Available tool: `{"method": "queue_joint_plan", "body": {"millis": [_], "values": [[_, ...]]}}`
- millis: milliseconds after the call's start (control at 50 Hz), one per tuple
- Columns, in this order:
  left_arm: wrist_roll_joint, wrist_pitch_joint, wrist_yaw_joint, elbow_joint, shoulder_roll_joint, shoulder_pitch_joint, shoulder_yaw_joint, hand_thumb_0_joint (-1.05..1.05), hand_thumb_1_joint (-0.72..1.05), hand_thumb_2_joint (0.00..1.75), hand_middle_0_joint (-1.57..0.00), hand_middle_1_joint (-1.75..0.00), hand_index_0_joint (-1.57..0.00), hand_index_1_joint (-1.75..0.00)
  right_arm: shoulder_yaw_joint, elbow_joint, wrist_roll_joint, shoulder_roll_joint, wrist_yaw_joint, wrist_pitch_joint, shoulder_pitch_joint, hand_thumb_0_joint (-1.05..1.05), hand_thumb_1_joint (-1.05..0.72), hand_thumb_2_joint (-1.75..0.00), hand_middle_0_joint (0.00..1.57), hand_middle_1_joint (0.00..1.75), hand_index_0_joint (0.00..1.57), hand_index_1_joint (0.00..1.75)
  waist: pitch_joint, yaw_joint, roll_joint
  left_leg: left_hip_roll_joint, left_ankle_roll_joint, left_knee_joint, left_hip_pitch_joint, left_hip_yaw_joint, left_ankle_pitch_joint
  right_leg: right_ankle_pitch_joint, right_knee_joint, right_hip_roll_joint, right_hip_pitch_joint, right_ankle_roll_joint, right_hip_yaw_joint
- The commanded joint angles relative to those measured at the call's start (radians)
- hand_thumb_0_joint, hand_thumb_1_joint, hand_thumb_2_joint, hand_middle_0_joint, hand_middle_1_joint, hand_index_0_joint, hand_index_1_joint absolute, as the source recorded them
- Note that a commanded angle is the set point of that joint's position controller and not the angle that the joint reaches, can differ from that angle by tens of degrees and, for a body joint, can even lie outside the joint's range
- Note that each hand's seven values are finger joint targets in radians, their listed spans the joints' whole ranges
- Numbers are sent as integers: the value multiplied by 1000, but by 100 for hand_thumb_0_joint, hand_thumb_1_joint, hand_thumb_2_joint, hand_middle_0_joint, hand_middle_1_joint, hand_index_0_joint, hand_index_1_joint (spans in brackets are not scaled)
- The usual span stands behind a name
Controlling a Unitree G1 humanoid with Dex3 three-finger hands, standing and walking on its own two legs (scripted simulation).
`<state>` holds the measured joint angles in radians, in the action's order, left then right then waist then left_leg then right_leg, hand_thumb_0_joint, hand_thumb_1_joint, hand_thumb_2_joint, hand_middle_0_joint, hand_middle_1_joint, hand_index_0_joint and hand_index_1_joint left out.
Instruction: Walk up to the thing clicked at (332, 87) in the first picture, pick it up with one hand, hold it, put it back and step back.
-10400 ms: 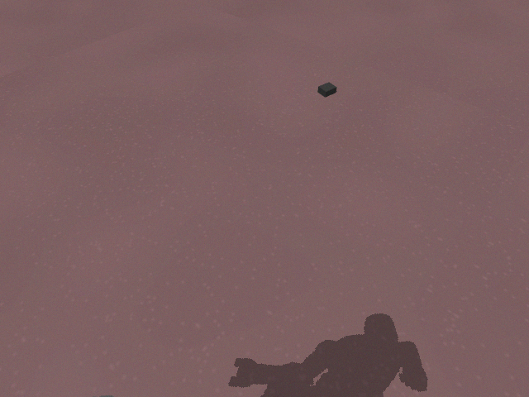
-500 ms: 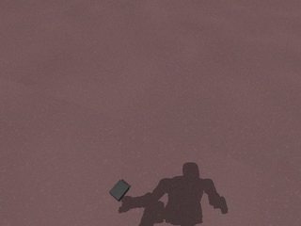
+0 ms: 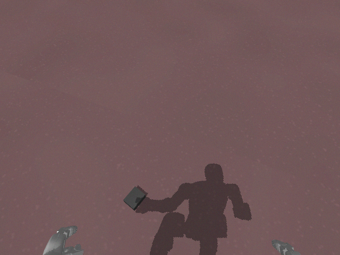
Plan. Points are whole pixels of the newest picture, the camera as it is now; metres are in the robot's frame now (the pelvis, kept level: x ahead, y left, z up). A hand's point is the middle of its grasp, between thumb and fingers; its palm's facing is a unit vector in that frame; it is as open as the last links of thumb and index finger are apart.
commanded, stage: rise first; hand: left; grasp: from above
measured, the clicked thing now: (134, 198) +0.44 +0.21 -0.75
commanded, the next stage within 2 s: none
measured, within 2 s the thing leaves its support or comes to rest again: neither
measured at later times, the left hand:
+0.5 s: hand (81, 252) +0.14 +0.26 -0.22, palm faces -0.09 -0.86 -0.51, open 13.7 cm
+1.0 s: hand (88, 240) +0.18 +0.29 -0.34, palm faces -0.23 -0.56 -0.80, open 14.0 cm
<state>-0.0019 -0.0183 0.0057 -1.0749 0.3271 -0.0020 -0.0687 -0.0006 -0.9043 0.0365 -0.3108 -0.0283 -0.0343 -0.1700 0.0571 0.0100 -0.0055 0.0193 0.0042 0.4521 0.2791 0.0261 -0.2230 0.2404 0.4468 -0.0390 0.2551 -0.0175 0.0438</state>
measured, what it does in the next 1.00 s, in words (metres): lowers itself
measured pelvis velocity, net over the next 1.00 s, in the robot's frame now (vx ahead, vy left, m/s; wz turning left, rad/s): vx -0.03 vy -0.01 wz -0.01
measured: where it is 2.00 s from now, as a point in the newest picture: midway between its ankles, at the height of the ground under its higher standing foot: outside the picture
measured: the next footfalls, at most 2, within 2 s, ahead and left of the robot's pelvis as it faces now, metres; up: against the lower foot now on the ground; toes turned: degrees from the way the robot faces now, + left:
none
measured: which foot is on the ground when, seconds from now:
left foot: down 0.00-1.00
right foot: down 0.00-1.00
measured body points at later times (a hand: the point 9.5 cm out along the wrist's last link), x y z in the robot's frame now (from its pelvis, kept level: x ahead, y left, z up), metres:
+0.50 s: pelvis -0.01 +0.00 -0.06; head +0.09 +0.02 +0.38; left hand +0.14 +0.31 -0.19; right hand +0.13 -0.26 -0.16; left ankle +0.01 +0.12 -0.74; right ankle -0.01 -0.13 -0.74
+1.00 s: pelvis -0.03 -0.01 -0.17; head +0.12 +0.01 +0.25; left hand +0.19 +0.32 -0.29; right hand +0.14 -0.26 -0.29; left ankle +0.01 +0.12 -0.74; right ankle -0.01 -0.13 -0.74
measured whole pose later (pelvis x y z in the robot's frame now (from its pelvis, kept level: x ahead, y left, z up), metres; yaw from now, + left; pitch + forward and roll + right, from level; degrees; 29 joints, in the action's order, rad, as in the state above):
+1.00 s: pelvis -0.03 -0.01 -0.17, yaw -1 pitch +29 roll -1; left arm -0.52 0.28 0.41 -0.93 0.30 0.21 -0.14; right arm 0.02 -0.68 -0.03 -0.26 -0.04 -0.14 -0.11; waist -0.20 0.02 -0.01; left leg 0.05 0.02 1.48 1.39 -0.02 -0.61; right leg 0.63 1.48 -0.04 1.35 0.00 0.04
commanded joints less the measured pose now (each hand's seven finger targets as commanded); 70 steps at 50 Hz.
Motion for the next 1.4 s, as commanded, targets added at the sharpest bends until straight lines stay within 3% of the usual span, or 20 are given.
{"method": "queue_joint_plan", "body": {"millis": [0,40,100,160,180,220,420,500,540,620,660,780,840,900,960,1040,1120,1160,1260,1380], "values": [[-92,-16,-7,17,241,37,-119,0,20,94,-12,-90,-14,-89,79,147,-13,-139,-14,-28,-103,0,-94,-91,20,30,20,30,-271,5,-11,-28,-14,108,35,9,182,-202,92,34,58,35,-6],[-129,6,-3,87,245,-64,-158,0,4,95,-11,-95,-12,-94,93,200,-16,-128,-4,-30,-111,0,-93,-91,20,30,20,30,-373,-52,51,-39,-4,131,32,15,235,-235,125,31,12,39,-9],[-157,77,30,172,180,-12,-111,0,-20,97,-13,-97,-12,-97,88,268,-9,-117,1,-29,-72,0,-93,-91,20,30,20,30,-316,-33,79,-27,8,127,58,4,218,-174,124,46,86,44,3],[-180,143,61,186,190,28,-116,0,-44,94,-16,-97,-15,-98,86,325,-7,-111,6,-38,-39,0,-93,-91,20,30,20,30,-250,-16,19,-18,2,168,152,-8,109,-69,153,50,171,40,13],[-180,155,67,190,161,18,-103,0,-52,93,-18,-98,-17,-99,85,334,-9,-104,8,-46,-45,0,-95,-91,20,30,20,30,-233,-8,4,-19,0,181,177,-7,74,-40,165,51,197,39,12],[-184,167,80,232,146,24,-105,0,-56,95,-15,-100,-13,-101,86,345,-12,-100,10,-63,-64,0,-92,-91,20,30,20,30,-243,-1,3,-16,-2,217,213,-7,25,11,201,53,249,39,10],[-262,185,140,479,166,-65,-154,0,-53,96,-13,-100,-11,-102,89,388,-28,-82,-9,-119,-78,0,-87,-89,20,30,20,30,-396,1,83,0,2,403,298,-24,66,-17,412,49,400,42,-8],[-279,234,158,539,150,-102,-147,0,-52,95,-15,-98,-13,-100,89,395,-29,-79,-23,-123,-73,0,-88,-90,20,30,20,30,-400,8,76,3,1,440,326,-34,60,-12,436,49,425,38,-6],[-284,257,166,542,108,-120,-118,0,-51,95,-12,-101,-11,-102,86,394,-32,-73,-28,-126,-69,0,-87,-89,20,30,20,30,-402,16,63,6,-1,468,353,-35,57,-8,457,47,452,38,-5],[-313,284,195,554,128,-132,-137,0,-49,94,-10,-102,-10,-102,82,406,-34,-67,-40,-129,-56,0,-86,-89,20,30,20,30,-411,10,69,5,-3,517,407,-39,57,-2,507,48,500,43,-2],[-323,292,209,564,108,-129,-120,0,-49,95,-9,-104,-9,-103,80,407,-35,-62,-42,-131,-47,0,-85,-89,20,30,20,30,-419,10,67,6,-1,542,439,-41,52,7,539,47,533,46,1],[-418,280,281,458,134,68,-117,0,-52,96,-7,-106,-7,-106,74,378,-41,-66,-49,-141,-24,0,-86,-89,20,30,20,30,-437,24,60,2,-4,685,614,-36,-22,51,678,43,706,45,-3],[-478,268,342,381,129,147,-115,0,-54,98,-7,-105,-6,-106,73,354,-43,-76,-39,-140,-10,0,-88,-89,20,30,20,30,-527,17,81,1,3,771,679,-42,0,51,787,45,811,52,-4],[-535,275,420,267,100,283,-92,0,-55,100,-8,-102,-7,-103,69,310,-52,-88,-26,-140,-1,0,-90,-90,20,30,20,30,-574,28,66,0,8,860,786,-48,-6,46,882,47,909,52,1],[-598,290,511,176,159,437,-115,0,-56,102,-9,-100,-7,-102,68,266,-62,-99,-16,-144,-1,0,-89,-90,20,30,20,30,-667,28,64,1,5,969,883,-41,-17,31,959,48,996,45,-3],[-646,352,638,72,198,644,-113,0,-59,106,-9,-99,-6,-103,58,212,-86,-112,11,-156,1,0,-89,-90,20,30,20,30,-816,44,70,3,4,1089,966,-32,-27,-1,1038,50,1059,39,-8],[-650,415,737,-60,263,873,-149,0,-60,108,-9,-102,-6,-105,51,160,-120,-116,41,-170,9,0,-90,-90,20,30,20,30,-875,67,85,11,6,1196,1070,-25,-105,47,1104,45,1156,34,-3],[-632,431,759,-132,320,912,-192,0,-61,110,-9,-101,-5,-105,45,141,-135,-110,61,-177,30,0,-90,-90,20,30,20,30,-904,54,80,11,3,1241,1134,-18,-153,110,1132,41,1182,30,-10],[-589,465,762,-268,363,1083,-211,0,-59,109,-16,-91,-11,-97,43,116,-170,-99,127,-188,66,0,-90,-90,20,30,20,30,-878,82,121,18,1,1343,1252,-22,-263,294,1193,44,1322,29,-16],[-594,463,742,-371,410,1254,-222,0,-51,103,-19,-88,-14,-93,53,52,-173,-142,193,-208,19,0,-89,-90,20,30,20,30,-813,149,141,17,-6,1440,1401,-41,-392,438,1278,63,1483,27,6]]}}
